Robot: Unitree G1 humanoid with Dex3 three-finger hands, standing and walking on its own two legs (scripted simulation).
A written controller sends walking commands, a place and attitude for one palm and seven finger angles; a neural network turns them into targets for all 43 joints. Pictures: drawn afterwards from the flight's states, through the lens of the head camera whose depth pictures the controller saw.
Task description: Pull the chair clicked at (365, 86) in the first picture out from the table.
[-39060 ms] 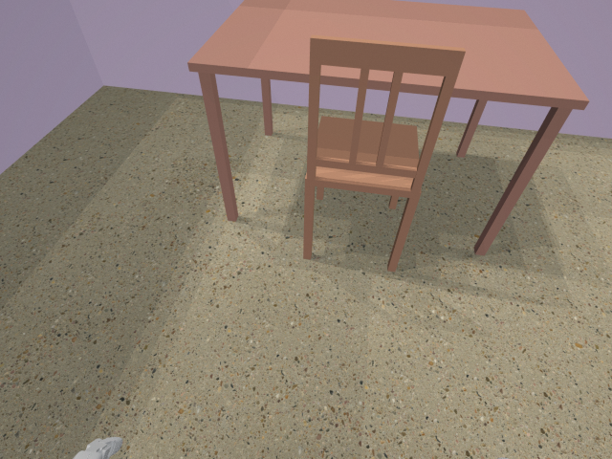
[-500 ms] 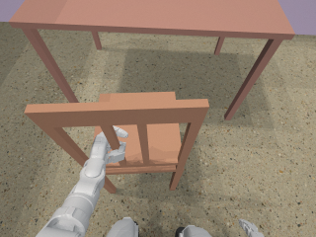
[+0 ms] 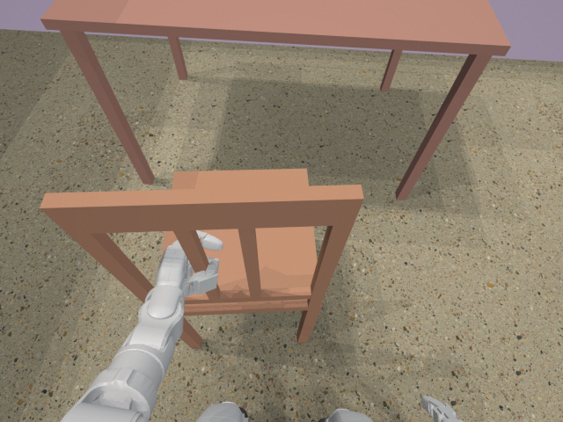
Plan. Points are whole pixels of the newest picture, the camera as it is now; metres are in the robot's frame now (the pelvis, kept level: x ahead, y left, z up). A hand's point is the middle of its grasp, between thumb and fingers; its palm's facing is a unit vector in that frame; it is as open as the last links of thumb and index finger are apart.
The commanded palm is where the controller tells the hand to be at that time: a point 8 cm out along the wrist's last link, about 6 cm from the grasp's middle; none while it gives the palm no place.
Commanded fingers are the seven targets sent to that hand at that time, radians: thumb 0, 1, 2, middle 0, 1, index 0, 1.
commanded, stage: step backward, pulling the chair out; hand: left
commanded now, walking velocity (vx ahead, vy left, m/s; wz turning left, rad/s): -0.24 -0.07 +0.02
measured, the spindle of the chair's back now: (201, 267) +0.35 +0.16 -0.09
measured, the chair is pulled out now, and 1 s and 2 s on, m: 0.49 0.61 0.61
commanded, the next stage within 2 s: stop walking, hand still on the chair in 0.10 s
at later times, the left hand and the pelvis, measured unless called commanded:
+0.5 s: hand (213, 343) +0.22 +0.12 -0.07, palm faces +0.04 -0.99 -0.15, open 5.4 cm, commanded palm +0.21 +0.16 -0.06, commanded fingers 0.00 0.90 0.90 -0.50 -1.45 -0.50 -1.45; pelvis -0.08 -0.02 +0.00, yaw +0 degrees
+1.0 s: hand (207, 353) +0.21 +0.13 -0.07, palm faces +0.03 -0.99 -0.17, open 5.5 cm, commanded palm +0.19 +0.17 -0.06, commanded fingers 0.00 0.90 0.90 -0.50 -1.45 -0.50 -1.45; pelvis -0.05 -0.01 +0.00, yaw -1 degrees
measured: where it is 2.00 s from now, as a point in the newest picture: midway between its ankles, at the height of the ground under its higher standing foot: outside the picture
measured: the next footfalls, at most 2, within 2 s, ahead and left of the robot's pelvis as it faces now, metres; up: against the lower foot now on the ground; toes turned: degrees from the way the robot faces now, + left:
right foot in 0.04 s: +0.02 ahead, -0.15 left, +0.00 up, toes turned -1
left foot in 0.32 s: -0.04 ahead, +0.12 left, +0.00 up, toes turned +1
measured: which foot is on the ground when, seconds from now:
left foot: down 0.00-0.14, up 0.16-0.30, down 0.32-1.00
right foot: up 0.00-0.02, down 0.04-1.00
